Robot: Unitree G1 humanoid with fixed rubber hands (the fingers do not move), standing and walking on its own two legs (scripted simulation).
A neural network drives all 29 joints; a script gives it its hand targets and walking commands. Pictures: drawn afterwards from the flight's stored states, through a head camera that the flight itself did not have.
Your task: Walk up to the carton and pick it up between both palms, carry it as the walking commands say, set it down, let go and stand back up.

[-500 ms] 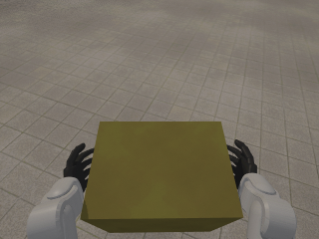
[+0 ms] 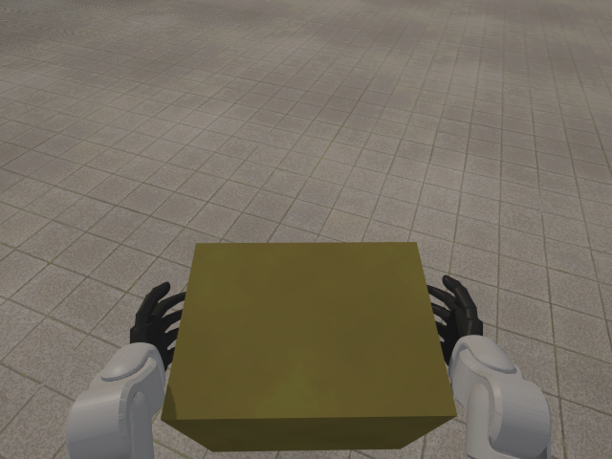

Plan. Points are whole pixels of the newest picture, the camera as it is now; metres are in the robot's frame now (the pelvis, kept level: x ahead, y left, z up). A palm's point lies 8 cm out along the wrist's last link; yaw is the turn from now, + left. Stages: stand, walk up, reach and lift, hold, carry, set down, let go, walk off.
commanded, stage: carry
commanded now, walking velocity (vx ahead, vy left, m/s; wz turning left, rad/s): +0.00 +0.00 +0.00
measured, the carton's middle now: (306, 354) +0.25 +0.00 +0.01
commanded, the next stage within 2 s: hold in 0.50 s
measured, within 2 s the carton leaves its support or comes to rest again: neither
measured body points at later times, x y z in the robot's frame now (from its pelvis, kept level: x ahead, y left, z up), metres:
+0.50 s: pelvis +0.01 +0.00 +0.00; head +0.00 +0.00 +0.45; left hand +0.26 +0.19 +0.05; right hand +0.27 -0.17 +0.06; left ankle +0.01 +0.12 -0.73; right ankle +0.06 -0.12 -0.73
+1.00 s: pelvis +0.00 -0.02 +0.01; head +0.00 -0.03 +0.46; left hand +0.27 +0.15 +0.03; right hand +0.28 -0.21 +0.04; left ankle +0.01 +0.11 -0.73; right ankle +0.06 -0.12 -0.73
